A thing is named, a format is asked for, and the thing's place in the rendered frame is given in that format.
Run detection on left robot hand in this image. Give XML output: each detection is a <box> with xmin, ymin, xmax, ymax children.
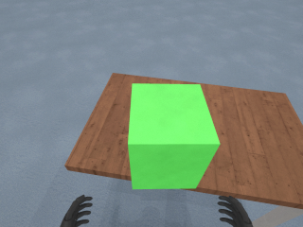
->
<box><xmin>60</xmin><ymin>195</ymin><xmax>93</xmax><ymax>227</ymax></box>

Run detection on table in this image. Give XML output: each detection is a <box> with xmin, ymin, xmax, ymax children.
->
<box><xmin>64</xmin><ymin>73</ymin><xmax>303</xmax><ymax>227</ymax></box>

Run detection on right robot hand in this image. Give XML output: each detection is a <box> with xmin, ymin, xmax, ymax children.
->
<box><xmin>217</xmin><ymin>196</ymin><xmax>253</xmax><ymax>227</ymax></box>

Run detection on carton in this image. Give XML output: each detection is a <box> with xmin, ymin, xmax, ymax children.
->
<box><xmin>128</xmin><ymin>83</ymin><xmax>220</xmax><ymax>189</ymax></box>

